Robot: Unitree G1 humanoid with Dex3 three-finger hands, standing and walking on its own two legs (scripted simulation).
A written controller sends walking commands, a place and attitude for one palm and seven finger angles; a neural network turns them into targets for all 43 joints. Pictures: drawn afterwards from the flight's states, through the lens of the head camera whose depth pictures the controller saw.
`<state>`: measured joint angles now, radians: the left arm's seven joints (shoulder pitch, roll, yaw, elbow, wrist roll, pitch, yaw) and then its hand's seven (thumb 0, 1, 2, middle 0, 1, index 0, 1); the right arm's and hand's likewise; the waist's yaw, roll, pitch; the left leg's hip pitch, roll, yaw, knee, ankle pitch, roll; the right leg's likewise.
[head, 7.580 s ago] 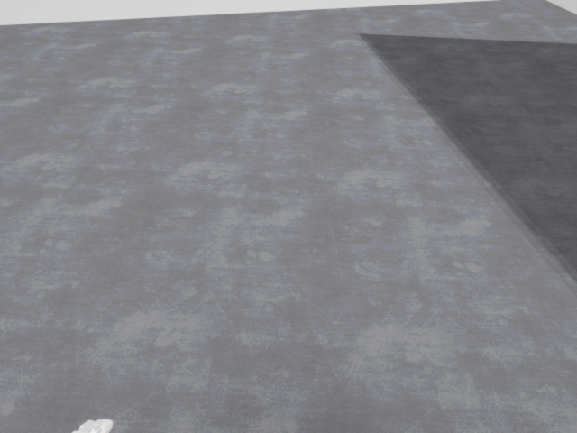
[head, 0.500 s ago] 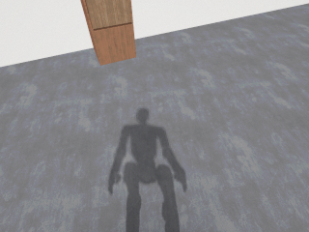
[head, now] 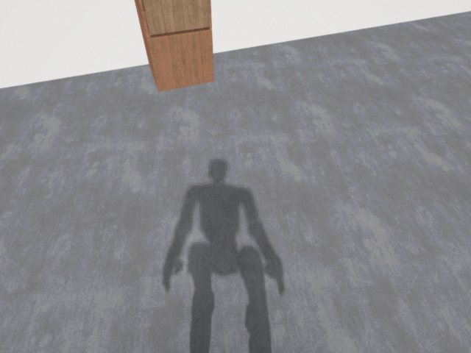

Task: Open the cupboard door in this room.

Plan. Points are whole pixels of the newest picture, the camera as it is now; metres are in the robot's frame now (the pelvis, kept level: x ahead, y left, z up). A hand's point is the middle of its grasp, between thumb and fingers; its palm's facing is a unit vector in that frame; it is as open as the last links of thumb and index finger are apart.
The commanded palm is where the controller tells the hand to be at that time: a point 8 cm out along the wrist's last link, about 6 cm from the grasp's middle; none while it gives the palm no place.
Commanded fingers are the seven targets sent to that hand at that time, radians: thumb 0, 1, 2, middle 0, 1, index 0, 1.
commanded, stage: turn or walk to find it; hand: left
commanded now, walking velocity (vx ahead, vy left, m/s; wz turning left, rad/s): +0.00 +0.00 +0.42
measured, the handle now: out of the picture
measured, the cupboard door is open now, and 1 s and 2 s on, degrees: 0 0 0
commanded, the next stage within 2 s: stand and wait in 0.64 s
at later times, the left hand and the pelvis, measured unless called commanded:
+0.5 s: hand out of the picture +0.06 +0.20 -0.15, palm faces +0.20 -0.94 -0.29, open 7.4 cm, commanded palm none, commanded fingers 0.00 0.90 0.90 -0.20 -0.30 -0.20 -0.30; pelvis -0.02 -0.03 +0.00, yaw +12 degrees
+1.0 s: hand out of the picture -0.14 +0.12 -0.18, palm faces +0.41 -0.89 -0.22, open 7.4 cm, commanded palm none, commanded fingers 0.00 0.90 0.90 -0.20 -0.30 -0.20 -0.30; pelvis -0.03 -0.03 +0.00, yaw +20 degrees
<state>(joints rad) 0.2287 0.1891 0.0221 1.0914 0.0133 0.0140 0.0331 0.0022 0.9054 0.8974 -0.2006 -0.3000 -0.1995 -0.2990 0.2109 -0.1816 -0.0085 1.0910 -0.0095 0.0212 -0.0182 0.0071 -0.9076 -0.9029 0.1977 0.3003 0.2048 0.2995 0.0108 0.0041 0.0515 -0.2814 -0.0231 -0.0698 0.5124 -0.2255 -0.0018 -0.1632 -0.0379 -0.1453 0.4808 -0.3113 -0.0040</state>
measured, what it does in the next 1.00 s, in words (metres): steps on the spot, turning left: right foot, then left foot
